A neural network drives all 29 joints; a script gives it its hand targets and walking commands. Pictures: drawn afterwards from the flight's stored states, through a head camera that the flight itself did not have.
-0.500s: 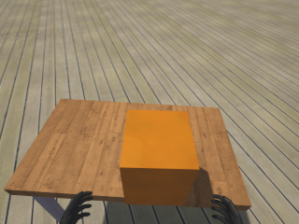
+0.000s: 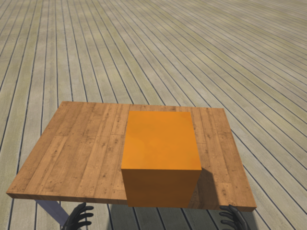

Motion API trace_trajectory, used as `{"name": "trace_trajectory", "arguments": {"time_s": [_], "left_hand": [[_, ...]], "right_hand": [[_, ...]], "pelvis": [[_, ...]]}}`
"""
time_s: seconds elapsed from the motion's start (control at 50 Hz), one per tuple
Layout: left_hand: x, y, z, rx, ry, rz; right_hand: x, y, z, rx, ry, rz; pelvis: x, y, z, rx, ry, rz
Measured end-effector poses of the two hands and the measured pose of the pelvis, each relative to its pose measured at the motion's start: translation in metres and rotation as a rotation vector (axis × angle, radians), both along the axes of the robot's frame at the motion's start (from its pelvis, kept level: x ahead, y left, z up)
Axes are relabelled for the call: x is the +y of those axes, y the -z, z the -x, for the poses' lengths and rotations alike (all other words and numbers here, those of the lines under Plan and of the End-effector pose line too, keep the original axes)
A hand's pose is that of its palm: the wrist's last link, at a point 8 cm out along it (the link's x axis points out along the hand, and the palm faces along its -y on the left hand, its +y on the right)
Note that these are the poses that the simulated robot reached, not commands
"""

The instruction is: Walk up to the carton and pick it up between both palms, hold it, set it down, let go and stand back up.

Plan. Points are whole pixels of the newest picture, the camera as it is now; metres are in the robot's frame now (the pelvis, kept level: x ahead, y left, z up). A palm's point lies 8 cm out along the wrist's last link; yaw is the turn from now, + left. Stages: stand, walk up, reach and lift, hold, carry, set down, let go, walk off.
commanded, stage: set down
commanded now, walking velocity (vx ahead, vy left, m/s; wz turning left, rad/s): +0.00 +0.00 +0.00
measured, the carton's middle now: (158, 160) +0.38 +0.01 -0.07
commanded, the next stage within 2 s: let go in 0.10 s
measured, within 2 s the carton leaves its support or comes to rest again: neither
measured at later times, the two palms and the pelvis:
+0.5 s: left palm out of the picture +0.17 +0.22 -0.07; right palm out of the picture +0.16 -0.23 -0.07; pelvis +0.00 +0.00 +0.00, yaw +0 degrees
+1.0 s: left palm out of the picture +0.08 +0.27 -0.10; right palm out of the picture +0.08 -0.25 -0.10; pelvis -0.02 +0.01 -0.01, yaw +1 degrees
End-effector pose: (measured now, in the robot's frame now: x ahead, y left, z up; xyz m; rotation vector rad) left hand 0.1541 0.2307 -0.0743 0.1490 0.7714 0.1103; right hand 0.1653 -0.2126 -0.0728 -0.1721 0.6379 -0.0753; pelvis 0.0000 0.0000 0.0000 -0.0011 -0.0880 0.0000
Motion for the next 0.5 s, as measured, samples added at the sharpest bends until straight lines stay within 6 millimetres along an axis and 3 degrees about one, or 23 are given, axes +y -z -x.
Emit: {"name": "trace_trajectory", "arguments": {"time_s": [0.5], "left_hand": [[-0.007,0.0,-0.011,0.025,0.016,-0.011]], "right_hand": [[-0.019,-0.001,0.006,0.025,0.003,0.034]], "pelvis": [[0.0,0.001,0.001,0.007,0.005,-0.002]]}}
